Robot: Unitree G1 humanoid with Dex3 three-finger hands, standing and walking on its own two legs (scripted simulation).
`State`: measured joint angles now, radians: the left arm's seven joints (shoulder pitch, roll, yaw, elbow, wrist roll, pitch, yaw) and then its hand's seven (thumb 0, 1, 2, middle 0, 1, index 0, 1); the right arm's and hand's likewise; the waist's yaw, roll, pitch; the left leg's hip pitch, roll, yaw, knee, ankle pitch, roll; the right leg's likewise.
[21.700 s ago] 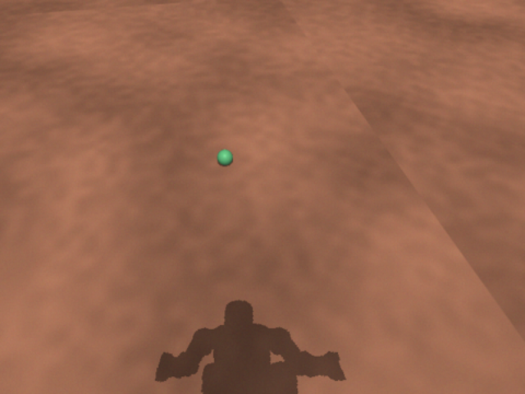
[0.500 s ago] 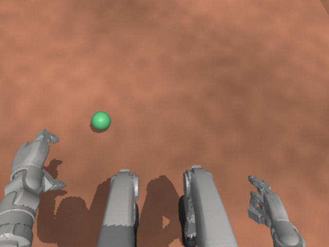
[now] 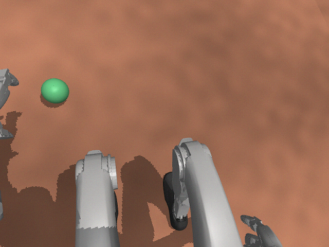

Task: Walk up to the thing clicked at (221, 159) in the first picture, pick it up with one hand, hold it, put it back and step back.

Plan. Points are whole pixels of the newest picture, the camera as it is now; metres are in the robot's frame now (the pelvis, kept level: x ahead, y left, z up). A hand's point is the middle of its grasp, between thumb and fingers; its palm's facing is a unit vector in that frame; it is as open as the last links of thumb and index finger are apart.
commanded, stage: rise first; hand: left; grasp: from above
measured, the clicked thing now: (55, 91) +0.57 +0.29 -0.34
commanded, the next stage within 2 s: none
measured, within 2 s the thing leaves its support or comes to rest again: neither
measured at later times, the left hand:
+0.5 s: hand (13, 97) +0.49 +0.34 -0.19, palm faces -0.46 -0.04 -0.89, open 14.0 cm
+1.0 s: hand (20, 93) +0.51 +0.34 -0.21, palm faces -0.46 -0.05 -0.89, open 14.2 cm
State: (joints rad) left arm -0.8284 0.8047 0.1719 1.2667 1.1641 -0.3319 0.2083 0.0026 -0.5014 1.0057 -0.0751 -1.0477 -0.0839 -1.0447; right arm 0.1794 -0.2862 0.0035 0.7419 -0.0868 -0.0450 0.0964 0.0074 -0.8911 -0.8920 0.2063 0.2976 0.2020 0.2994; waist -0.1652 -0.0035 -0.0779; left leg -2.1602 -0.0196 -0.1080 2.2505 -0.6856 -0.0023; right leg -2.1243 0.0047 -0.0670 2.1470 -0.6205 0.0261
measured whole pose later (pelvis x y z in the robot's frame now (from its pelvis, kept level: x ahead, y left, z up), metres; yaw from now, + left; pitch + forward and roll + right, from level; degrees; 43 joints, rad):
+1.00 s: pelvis +0.01 +0.01 -0.04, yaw -4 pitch +35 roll -12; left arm -1.06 0.99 0.14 1.44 1.30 -0.31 0.29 0.00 -0.55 1.01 -0.08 -1.03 -0.08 -1.03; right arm 0.17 -0.30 0.14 0.66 -0.15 0.02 0.14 0.00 -0.92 -0.90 0.21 0.30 0.20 0.30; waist -0.29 -0.03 0.02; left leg -2.30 -0.02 -0.15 2.40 -0.73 0.01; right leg -2.23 0.01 -0.11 2.25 -0.65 0.05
